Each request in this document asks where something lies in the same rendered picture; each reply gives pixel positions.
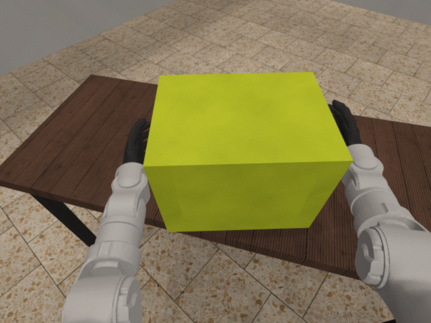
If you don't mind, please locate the carton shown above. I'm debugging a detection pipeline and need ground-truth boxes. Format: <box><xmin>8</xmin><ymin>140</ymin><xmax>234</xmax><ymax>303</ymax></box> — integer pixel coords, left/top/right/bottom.
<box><xmin>143</xmin><ymin>72</ymin><xmax>353</xmax><ymax>232</ymax></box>

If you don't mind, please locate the table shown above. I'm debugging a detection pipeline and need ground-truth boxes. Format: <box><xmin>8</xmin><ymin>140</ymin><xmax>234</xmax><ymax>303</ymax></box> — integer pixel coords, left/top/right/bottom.
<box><xmin>0</xmin><ymin>74</ymin><xmax>431</xmax><ymax>323</ymax></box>

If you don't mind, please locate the robot right forearm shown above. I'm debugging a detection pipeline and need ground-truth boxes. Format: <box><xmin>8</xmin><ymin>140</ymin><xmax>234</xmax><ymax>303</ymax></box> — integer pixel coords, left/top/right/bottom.
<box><xmin>341</xmin><ymin>144</ymin><xmax>429</xmax><ymax>238</ymax></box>

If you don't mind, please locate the robot left upper arm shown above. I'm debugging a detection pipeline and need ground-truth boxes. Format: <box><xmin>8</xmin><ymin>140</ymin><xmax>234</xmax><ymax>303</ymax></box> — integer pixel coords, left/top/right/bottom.
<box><xmin>63</xmin><ymin>274</ymin><xmax>143</xmax><ymax>323</ymax></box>

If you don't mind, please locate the right robot hand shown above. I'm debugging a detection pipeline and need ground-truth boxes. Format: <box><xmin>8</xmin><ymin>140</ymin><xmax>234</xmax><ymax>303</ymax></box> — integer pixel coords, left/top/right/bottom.
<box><xmin>328</xmin><ymin>100</ymin><xmax>362</xmax><ymax>146</ymax></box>

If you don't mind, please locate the robot left forearm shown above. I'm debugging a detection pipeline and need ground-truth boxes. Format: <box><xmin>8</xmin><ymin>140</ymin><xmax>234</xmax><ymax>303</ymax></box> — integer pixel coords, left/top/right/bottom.
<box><xmin>62</xmin><ymin>162</ymin><xmax>150</xmax><ymax>323</ymax></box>

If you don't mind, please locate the left robot hand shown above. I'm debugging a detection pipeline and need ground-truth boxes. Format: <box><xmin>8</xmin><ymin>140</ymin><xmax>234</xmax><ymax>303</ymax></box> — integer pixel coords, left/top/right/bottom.
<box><xmin>123</xmin><ymin>118</ymin><xmax>151</xmax><ymax>165</ymax></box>

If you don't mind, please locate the robot right upper arm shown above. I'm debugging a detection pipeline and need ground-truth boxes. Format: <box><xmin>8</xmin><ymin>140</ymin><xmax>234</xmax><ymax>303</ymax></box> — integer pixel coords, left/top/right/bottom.
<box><xmin>354</xmin><ymin>226</ymin><xmax>431</xmax><ymax>323</ymax></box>

